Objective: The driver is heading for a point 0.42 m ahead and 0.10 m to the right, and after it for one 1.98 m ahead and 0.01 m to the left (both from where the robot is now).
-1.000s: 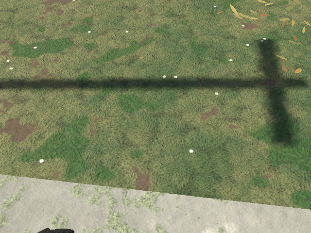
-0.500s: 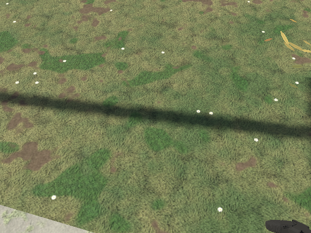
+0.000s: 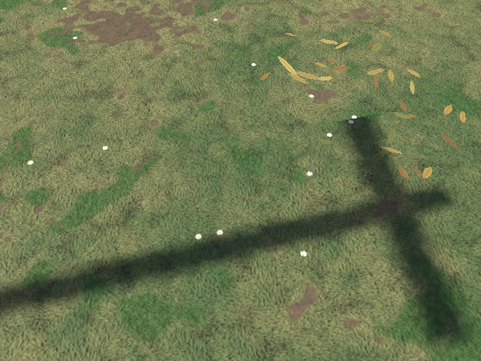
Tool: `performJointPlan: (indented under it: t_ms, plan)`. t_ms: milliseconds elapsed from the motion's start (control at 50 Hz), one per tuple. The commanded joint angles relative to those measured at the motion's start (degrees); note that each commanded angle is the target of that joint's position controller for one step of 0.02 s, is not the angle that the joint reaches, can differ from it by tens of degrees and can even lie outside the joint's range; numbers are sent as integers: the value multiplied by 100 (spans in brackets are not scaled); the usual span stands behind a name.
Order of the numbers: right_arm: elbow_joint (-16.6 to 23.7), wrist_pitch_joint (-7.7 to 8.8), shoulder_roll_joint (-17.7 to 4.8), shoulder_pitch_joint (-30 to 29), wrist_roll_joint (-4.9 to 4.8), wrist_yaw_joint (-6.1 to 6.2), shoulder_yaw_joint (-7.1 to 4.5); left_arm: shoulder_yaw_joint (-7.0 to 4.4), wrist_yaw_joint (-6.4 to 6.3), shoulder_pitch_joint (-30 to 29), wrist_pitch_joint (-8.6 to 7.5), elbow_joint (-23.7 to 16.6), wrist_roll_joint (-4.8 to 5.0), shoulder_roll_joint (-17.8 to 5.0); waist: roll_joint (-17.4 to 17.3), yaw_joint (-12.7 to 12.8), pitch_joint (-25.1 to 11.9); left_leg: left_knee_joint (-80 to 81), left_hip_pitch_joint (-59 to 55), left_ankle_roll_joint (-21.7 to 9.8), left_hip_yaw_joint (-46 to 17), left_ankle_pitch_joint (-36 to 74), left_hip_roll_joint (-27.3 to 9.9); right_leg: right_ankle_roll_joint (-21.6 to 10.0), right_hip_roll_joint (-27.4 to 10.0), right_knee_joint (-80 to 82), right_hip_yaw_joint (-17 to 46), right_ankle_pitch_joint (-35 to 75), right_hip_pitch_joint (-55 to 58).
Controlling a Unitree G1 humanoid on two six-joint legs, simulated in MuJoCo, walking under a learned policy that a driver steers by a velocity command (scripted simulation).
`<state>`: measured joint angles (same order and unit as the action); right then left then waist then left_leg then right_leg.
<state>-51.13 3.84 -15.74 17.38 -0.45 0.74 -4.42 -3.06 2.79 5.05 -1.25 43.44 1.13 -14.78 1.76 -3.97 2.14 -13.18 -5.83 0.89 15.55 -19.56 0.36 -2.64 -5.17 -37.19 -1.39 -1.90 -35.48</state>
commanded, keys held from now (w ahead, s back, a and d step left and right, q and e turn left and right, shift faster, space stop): w+e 0.32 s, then e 0.08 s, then no key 0.02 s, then q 0.58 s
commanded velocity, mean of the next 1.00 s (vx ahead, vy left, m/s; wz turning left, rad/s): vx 0.27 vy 0.00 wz -0.14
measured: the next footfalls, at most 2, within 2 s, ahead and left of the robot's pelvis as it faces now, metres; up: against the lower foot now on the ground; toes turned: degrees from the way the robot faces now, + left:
right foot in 0.06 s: +0.21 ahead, -0.11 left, +0.00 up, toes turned -6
left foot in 0.52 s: +0.53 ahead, +0.02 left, +0.00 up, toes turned -19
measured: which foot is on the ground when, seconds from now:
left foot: down 0.00-0.06, up 0.08-0.50, down 0.52-0.96, up 0.98-1.00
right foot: up 0.00-0.04, down 0.06-0.56, up 0.58-0.92, down 0.94-1.00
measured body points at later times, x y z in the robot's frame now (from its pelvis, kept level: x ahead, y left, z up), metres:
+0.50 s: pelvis +0.29 -0.04 +0.00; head +0.32 -0.06 +0.45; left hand +0.41 +0.24 -0.10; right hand +0.45 -0.33 -0.08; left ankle +0.49 +0.04 -0.71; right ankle +0.17 -0.11 -0.73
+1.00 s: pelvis +0.40 -0.07 +0.00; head +0.42 -0.09 +0.45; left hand +0.56 +0.19 -0.09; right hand +0.50 -0.37 -0.11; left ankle +0.47 +0.04 -0.71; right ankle +0.41 -0.19 -0.73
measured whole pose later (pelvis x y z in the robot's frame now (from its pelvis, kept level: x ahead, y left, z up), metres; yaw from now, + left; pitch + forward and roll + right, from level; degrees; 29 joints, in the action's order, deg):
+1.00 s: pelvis +0.40 -0.07 +0.00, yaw -4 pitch +1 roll +0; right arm -43.3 -2.1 -18.2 8.9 -1.1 1.3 -4.9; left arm -3.7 -1.9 10.2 -0.6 41.9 -1.9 -15.8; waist -2.2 -1.3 2.1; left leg -38.2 25.2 -0.4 -9.6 -20.1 6.8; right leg 0.0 1.1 -29.6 3.5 -12.0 -17.8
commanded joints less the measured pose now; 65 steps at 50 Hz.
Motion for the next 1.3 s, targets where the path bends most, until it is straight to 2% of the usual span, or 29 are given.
performJointPlan:
  t_ms: [20,60,80,100,120,140,160,200,260,360,460,520,540,560,580,600,640,680,740,860,920,940,960,980,1000,1020,1060,1200,1300]
  plan:
    - [277,-88,-1203,-145,-93,65,-294,-190,68,-166,-46,-546,8,-584,-633,338,-8,-655,-154,-746,-295,5276,-1741,-306,384,53,-432,-744,339]
    - [341,-169,-1218,-336,-127,92,-278,-485,-1,1304,-20,-206,41,-1065,-553,1178,-786,-2705,451,-469,-86,5741,-1436,-676,874,487,-551,-618,2392]
    - [453,-118,-923,-205,40,97,-162,-683,-136,2096,47,-28,50,-1624,260,1391,-1288,-4550,1942,-176,-68,3528,-1127,-1032,96,651,829,-581,4080]
    - [745,62,-143,247,175,15,73,-694,-133,1775,-27,-130,65,-2050,1398,630,-1771,-6272,4323,128,-962,-1447,157,-2102,-1145,1434,4166,-1740,5592]
    - [811,288,-643,-423,-66,-69,7,-542,-84,1885,-122,-263,24,-1537,610,1076,-2050,-6690,4936,-8,-2060,-1463,41,-2062,-1347,2086,4753,-2097,5734]
    - [959,410,-822,-853,-241,-110,-44,-463,-73,1678,-207,-233,-11,-1263,400,1064,-1276,-6498,5324,-161,-2033,-891,-211,-1812,-1213,2154,3945,-1648,5198]
    - [910,471,-775,-880,-157,-75,-32,-414,-78,1335,-249,-280,12,-1105,-48,810,-850,-6013,5081,-222,-2034,-394,-471,-1608,-947,2118,3249,-1046,4388]
    - [807,400,-851,-740,41,-40,-110,-306,-129,773,-262,-467,-80,-791,-21,406,-549,-5298,4298,-142,-2080,113,-735,-1431,-587,2286,2460,-35,3224]
    - [858,218,-664,-767,124,-36,-89,-333,-226,844,-289,-483,-49,-934,-27,302,-418,-4556,4045,133,-1929,472,-687,-1467,-409,2484,2000,724,2597]
    - [1194,211,-387,-1804,130,-73,34,-390,-387,1190,-190,-381,-20,-1114,218,629,-101,-2350,3647,320,-1748,2190,-205,-997,144,2256,1358,1028,2040]
    - [1263,273,-545,-1885,94,-224,2,-345,-478,1528,-41,-211,-27,-905,434,746,-400,-1504,3199,97,-1844,2774,17,-677,-84,1498,1695,1067,2711]
    - [976,383,-708,-1092,210,-267,-58,-267,-494,1258,-54,-206,-110,-722,461,310,-681,-1034,2406,-299,-1682,2972,-15,-439,-16,482,1624,1968,3118]
    - [924,417,-944,-723,300,-255,-86,-203,-475,1362,-70,-273,-189,-561,48,224,-1217,-1251,1357,-554,-2148,4699,-546,-213,345,-476,1403,1346,2829]
    - [906,368,-1153,-522,379,-246,-91,-117,-450,2342,-93,-155,-185,-343,-1177,542,-2008,-1609,-416,-1601,-3665,6374,-1776,212,909,-2185,1102,-1489,1538]
    - [750,268,-762,-379,185,-294,-10,-110,-398,2795,-66,1,-165,-548,-1663,592,-2494,-1276,-717,-2129,-4857,5467,-2220,461,945,-2927,1029,-3623,1010]
    - [842,177,-646,-637,-7,-327,35,-202,-387,2286,9,-54,-108,-958,-1122,460,-1931,-989,-180,-1959,-4880,3618,-1995,552,702,-3207,1077,-3516,651]
    - [1000,4,-718,-1149,3,-310,40,-263,-453,1231,171,-301,-121,-1037,-531,363,-870,-576,1059,-1601,-4399,1848,-1573,632,562,-3151,782,-3039,251]
    - [1039,-113,-933,-1285,73,-229,-45,-269,-531,1063,254,-378,-142,-895,-694,472,-534,-288,1930,-1366,-4018,1323,-1192,578,470,-2397,708,-2746,635]
    - [1056,-231,-964,-1199,71,-117,-115,-205,-614,1127,198,-310,-151,-594,-994,488,-787,-275,2086,-1322,-3687,1550,-894,607,638,-1384,545,-2526,1156]
    - [1137,-442,-1007,-1160,-36,23,-208,-194,-546,734,103,-404,-119,-606,-1031,366,-826,-250,2258,-1251,-4054,549,-806,601,735,-223,649,-1719,1603]
    - [1188,-555,-981,-1217,-94,78,-204,-220,-464,929,-18,-342,-99,-622,-1027,564,-725,-566,2468,-1009,-4132,524,-593,438,773,1064,513,-1028,2290]
    - [1179,-576,-868,-1078,-106,95,-168,-278,-466,1035,-42,-339,-124,-809,-861,593,-738,-851,2775,-777,-4004,222,-387,277,414,1498,715,-859,2767]
    - [1252,-565,-602,-975,-86,85,-94,-378,-507,1116,-20,-391,-264,-1285,114,507,-765,-1877,3494,-429,-3348,-560,88,-227,-748,1901,1808,-987,3187]
    - [1388,-502,-658,-991,-98,74,-132,-427,-491,864,20,-433,-450,-1485,1445,388,-530,-3256,4038,-158,-2262,-1396,777,-994,-1611,2287,2975,-285,2687]
    - [1268,-463,-1054,-757,-16,59,-257,-330,-504,549,-10,-603,-476,-1164,1051,317,-539,-4407,3972,15,-2413,-1383,414,-1200,-1732,2189,2869,140,2512]
    - [1109,-498,-1153,-548,-62,48,-327,-259,-528,236,-26,-684,-376,-907,667,182,-491,-4876,3980,100,-2381,-1081,372,-991,-1413,2031,2276,376,2506]
    - [961,-638,-964,-365,-45,100,-311,-206,-542,44,-32,-714,-196,-777,464,190,-391,-5484,4226,322,-2277,-578,277,-732,-1019,1832,1537,705,2731]
    - [1557,-673,-570,-1113,-99,-64,-96,-319,-591,502,143,-572,-201,-1075,786,649,-556,-4004,3883,586,-1662,-277,-167,-985,-1085,1741,719,1313,3347]
    - [1701,-731,-687,-1038,-79,-177,-128,-410,-463,445,148,-514,-65,-1284,901,613,-585,-2675,2891,259,-1247,-169,-97,-928,-1262,1518,485,1448,3092]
